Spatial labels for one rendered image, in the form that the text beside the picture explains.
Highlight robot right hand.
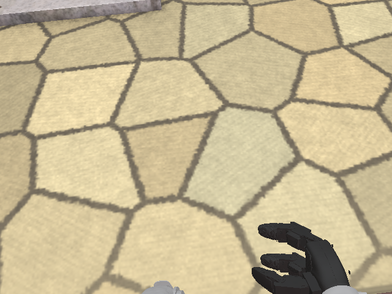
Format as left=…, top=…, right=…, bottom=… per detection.
left=252, top=222, right=350, bottom=294

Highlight robot left shin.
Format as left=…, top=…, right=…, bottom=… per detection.
left=154, top=281, right=173, bottom=289

